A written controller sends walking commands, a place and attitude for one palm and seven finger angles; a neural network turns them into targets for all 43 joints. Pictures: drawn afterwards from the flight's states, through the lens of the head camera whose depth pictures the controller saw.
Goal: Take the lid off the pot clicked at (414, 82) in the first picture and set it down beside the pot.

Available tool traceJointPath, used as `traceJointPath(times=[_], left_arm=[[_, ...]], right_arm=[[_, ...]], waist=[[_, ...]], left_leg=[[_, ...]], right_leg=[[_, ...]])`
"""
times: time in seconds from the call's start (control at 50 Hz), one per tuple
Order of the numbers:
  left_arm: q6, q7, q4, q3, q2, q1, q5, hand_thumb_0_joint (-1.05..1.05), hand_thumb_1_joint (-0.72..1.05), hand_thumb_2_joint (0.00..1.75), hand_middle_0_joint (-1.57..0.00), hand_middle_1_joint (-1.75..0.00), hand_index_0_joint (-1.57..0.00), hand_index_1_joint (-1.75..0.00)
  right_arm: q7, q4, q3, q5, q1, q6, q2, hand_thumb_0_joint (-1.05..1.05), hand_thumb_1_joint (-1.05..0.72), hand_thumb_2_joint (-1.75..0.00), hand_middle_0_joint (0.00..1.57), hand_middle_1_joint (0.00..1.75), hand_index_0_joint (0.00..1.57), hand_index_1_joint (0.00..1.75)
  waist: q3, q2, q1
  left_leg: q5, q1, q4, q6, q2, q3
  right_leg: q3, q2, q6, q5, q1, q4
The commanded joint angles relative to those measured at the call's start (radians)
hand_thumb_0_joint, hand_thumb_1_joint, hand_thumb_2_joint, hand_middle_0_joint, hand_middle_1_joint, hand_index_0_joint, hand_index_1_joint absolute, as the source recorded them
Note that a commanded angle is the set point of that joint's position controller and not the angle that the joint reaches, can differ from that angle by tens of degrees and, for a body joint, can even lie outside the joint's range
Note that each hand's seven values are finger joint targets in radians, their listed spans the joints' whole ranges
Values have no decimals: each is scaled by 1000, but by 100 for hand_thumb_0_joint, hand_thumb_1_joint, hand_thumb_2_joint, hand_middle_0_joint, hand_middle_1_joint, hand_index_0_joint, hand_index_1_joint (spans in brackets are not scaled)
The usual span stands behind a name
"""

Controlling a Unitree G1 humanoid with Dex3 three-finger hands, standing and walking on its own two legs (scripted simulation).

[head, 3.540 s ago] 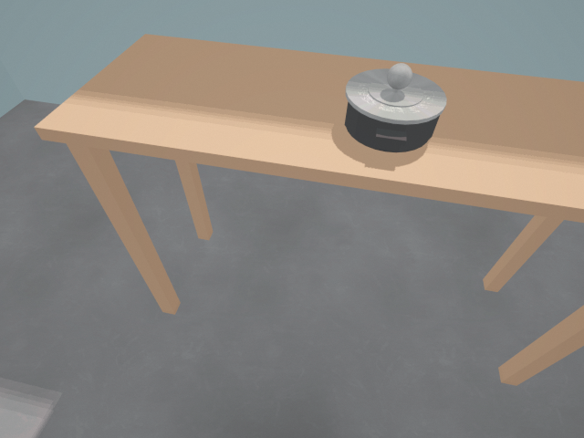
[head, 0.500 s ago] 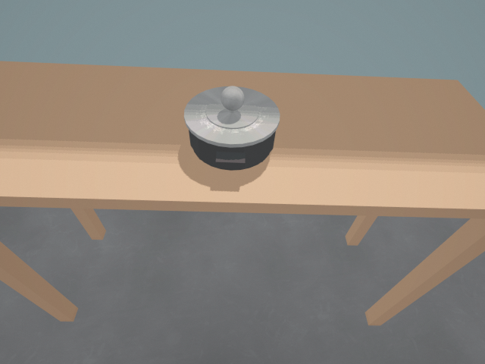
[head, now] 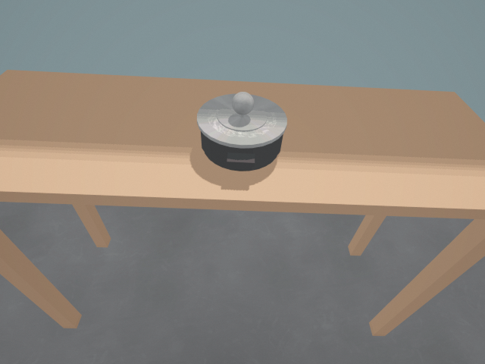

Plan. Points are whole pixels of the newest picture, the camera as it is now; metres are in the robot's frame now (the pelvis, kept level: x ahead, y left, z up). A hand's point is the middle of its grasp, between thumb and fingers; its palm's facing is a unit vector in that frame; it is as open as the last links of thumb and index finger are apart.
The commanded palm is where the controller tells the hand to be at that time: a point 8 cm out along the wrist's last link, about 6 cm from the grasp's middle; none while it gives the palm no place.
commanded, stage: look again from close up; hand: left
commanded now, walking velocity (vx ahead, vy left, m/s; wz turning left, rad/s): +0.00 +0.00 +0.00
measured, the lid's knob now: (242, 103) +0.55 +0.04 +0.17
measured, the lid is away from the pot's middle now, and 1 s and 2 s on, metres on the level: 0.00 0.00 0.00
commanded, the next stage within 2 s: shuffle to correct the standing spot in 0.36 s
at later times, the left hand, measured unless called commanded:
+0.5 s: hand out of the picture -0.03 +0.17 -0.18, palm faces +0.03 -0.99 -0.16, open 7.4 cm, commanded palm none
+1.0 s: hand out of the picture +0.01 +0.12 -0.20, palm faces +0.08 -0.99 -0.11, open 7.4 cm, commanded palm none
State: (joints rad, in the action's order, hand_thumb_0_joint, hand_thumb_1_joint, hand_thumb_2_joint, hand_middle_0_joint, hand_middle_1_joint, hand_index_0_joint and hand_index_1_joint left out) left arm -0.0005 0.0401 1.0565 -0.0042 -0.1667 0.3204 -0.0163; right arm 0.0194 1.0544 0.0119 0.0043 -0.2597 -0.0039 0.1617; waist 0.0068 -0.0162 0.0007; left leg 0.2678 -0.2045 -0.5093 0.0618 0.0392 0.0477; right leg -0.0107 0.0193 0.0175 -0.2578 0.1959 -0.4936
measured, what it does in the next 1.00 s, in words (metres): shifts its weight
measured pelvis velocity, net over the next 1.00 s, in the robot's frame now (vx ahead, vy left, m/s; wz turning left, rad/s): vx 0.04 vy -0.03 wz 0.01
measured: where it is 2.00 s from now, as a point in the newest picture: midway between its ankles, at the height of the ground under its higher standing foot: outside the picture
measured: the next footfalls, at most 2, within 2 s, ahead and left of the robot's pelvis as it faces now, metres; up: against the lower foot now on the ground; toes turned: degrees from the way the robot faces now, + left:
right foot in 1.42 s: +0.22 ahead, -0.26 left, +0.00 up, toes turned -1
left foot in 1.74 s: +0.17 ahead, -0.03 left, +0.00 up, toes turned +3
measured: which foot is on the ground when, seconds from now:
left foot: down 0.00-1.00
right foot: down 0.00-1.00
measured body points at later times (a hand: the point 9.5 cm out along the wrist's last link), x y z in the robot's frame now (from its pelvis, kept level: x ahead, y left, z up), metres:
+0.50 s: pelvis -0.01 +0.00 +0.00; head -0.01 +0.02 +0.45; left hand -0.03 +0.22 -0.17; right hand -0.01 -0.22 -0.15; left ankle +0.01 +0.08 -0.74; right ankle +0.01 -0.13 -0.74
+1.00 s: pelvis +0.04 -0.03 -0.01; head +0.06 +0.00 +0.44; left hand +0.01 +0.17 -0.18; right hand +0.06 -0.27 -0.15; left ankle +0.03 +0.05 -0.74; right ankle +0.01 -0.13 -0.74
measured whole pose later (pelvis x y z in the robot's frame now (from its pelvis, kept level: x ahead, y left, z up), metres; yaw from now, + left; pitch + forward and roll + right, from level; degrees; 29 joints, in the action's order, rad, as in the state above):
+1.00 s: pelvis +0.04 -0.03 -0.01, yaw +0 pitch +0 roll -2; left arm 0.00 0.02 1.03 0.04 -0.14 0.39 -0.03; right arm 0.04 1.07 0.04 0.01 -0.28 0.00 0.12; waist 0.02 -0.05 0.01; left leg 0.40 -0.29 -0.66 0.03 -0.02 0.06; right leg -0.05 -0.05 -0.05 -0.37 0.21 -0.59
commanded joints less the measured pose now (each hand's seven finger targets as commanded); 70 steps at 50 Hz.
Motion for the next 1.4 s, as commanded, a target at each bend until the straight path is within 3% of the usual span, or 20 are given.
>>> traceJointPath(times=[0.0, 0.42, 0.56, 0.64, 0.7, 0.76, 0.82, 0.86, 0.9, 0.96, 0.98, 1.0, 1.02, 1.04, 1.08, 1.16, 1.28, 1.32, 1.36, 1.38], left_arm=[[20, 8, -44, 13, -92, 54, 1, 0, 90, 90, -20, -30, -20, -30], [20, 5, -5, 10, -67, 85, 2, 0, 90, 90, -20, -30, -20, -30], [4, -10, -15, 19, -48, 88, -9, 0, 90, 90, -20, -30, -20, -30], [4, -20, -27, 29, -41, 106, -10, 0, 90, 90, -20, -30, -20, -30], [6, -25, -37, 38, -45, 115, -10, 0, 90, 90, -20, -30, -20, -30], [8, -27, -47, 47, -52, 130, -9, 0, 90, 90, -20, -30, -20, -30], [16, -21, -38, 59, -88, 168, -6, 0, 90, 90, -20, -30, -20, -30], [16, -17, -44, 68, -99, 181, -6, 0, 90, 90, -20, -30, -20, -30], [14, -12, -47, 71, -97, 173, -15, 0, 90, 90, -20, -30, -20, -30], [4, -13, -65, 69, -94, 101, -6, 0, 90, 90, -20, -30, -20, -30], [1, -19, -79, 64, -65, 76, -6, 0, 90, 90, -20, -30, -20, -30], [3, -29, -98, 63, -35, 76, -8, 0, 90, 90, -20, -30, -20, -30], [0, -26, -129, 68, -76, -17, -19, 0, 90, 90, -20, -30, -20, -30], [-4, -23, -145, 76, -90, -43, -17, 0, 90, 90, -20, -30, -20, -30], [0, -33, -141, 76, -57, -57, -13, 0, 90, 90, -20, -30, -20, -30], [-20, -47, -148, 69, -21, -71, -9, 0, 90, 90, -20, -30, -20, -30], [-24, -58, -214, 60, -27, -206, -4, 0, 90, 90, -20, -30, -20, -30], [-10, -60, -209, 67, -47, -169, 3, 0, 90, 90, -20, -30, -20, -30], [17, -45, -158, 85, -120, -12, 3, 0, 90, 90, -20, -30, -20, -30], [28, -25, -130, 104, -213, 63, -6, 0, 90, 90, -20, -30, -20, -30]], right_arm=[[6, -43, 15, 2, -18, -24, 100, 0, -90, -90, 20, 30, 20, 30], [9, 6, 13, 1, -53, -23, 73, 0, -90, -90, 20, 30, 20, 30], [12, 0, 35, 10, -63, -13, 99, 0, -90, -90, 20, 30, 20, 30], [17, -16, 47, 13, -75, -15, 93, 0, -90, -90, 20, 30, 20, 30], [20, -21, 52, 15, -84, -18, 94, 0, -90, -90, 20, 30, 20, 30], [21, -37, 54, 14, -75, -20, 79, 0, -90, -90, 20, 30, 20, 30], [23, -39, 41, 12, -76, -28, 31, 0, -90, -90, 20, 30, 20, 30], [26, -54, 42, 10, -42, -26, 23, 0, -90, -90, 20, 30, 20, 30], [26, -63, 42, 7, -7, -28, 18, 0, -90, -90, 20, 30, 20, 30], [27, -31, 37, 9, -84, -32, 2, 0, -90, -90, 20, 30, 20, 30], [31, -10, 42, 13, -137, -38, 37, 0, -90, -90, 20, 30, 20, 30], [35, 4, 64, 29, -208, -40, 129, 0, -90, -90, 20, 30, 20, 30], [41, 18, 68, 36, -271, -34, 152, 0, -90, -90, 20, 30, 20, 30], [43, 11, 61, 34, -272, -29, 138, 0, -90, -90, 20, 30, 20, 30], [43, -22, 50, 32, -178, -44, 112, 0, -90, -90, 20, 30, 20, 30], [43, -37, 43, 29, -153, -55, 107, 0, -90, -90, 20, 30, 20, 30], [36, -49, 70, 41, -177, -28, 158, 0, -90, -90, 20, 30, 20, 30], [36, -64, 84, 38, -148, -18, 184, 0, -90, -90, 20, 30, 20, 30], [20, -70, 77, 27, -152, -12, 146, 0, -90, -90, 20, 30, 20, 30], [11, -75, 63, 15, -187, -12, 74, 0, -90, -90, 20, 30, 20, 30]], waist=[[79, 22, 3], [86, 33, 8], [128, 80, 4], [116, 53, 9], [108, 78, 5], [111, -8, 11], [54, -148, 14], [62, -184, 25], [82, -120, 25], [48, -88, -29], [57, 10, -56], [33, 258, -77], [94, 323, -111], [120, 194, -92], [118, 83, -42], [72, 169, -17], [41, 214, -66], [2, 229, -42], [-78, 63, 26], [-170, -208, 47]], left_leg=[[-8, -58, 158, -17, -126, -152], [49, -60, 200, -17, -131, -160], [355, -117, 293, 18, -197, -252], [324, -119, 266, 40, -214, -266], [273, -114, 216, 39, -206, -235], [216, -150, 120, 25, -164, -172], [77, -191, -126, -16, -63, -1], [182, -265, -254, -33, -41, 22], [242, -292, -263, -34, -55, 15], [55, -47, -13, -29, -64, 31], [-34, 89, 88, 4, -142, -75], [-151, 207, 174, 102, -358, -380], [-320, 170, 233, 178, -474, -521], [-407, 139, 212, 214, -497, -528], [-485, 85, 194, 176, -425, -384], [-599, 84, 181, 95, -329, -168], [-653, 106, 119, 42, -298, -102], [-610, 79, 55, 15, -296, -106], [-336, -84, -88, -56, -197, -61], [75, -271, -279, -91, -83, 25]], right_leg=[[79, 72, -61, 53, 46, 90], [72, 73, -55, 49, 44, 104], [-3, 11, -45, -109, 92, 17], [0, 6, -56, -82, 91, 3], [15, 17, -64, -68, 95, 5], [79, 43, -83, -65, 74, 53], [232, 143, -151, 16, -21, 133], [321, 213, -234, 129, -62, 158], [304, 221, -273, 268, -75, 120], [179, 139, -197, 250, 55, 19], [106, 68, -143, 197, 180, -102], [-16, -36, -73, -53, 340, -320], [-5, -49, -57, -318, 444, -547], [68, -24, -63, -305, 486, -649], [84, 9, -47, -214, 488, -717], [51, 26, -26, -98, 460, -684], [-62, 20, -17, -82, 340, -304], [-65, 9, -21, -13, 190, -130], [-23, 39, -15, 251, -166, 38], [192, 262, -85, 634, -370, 0]])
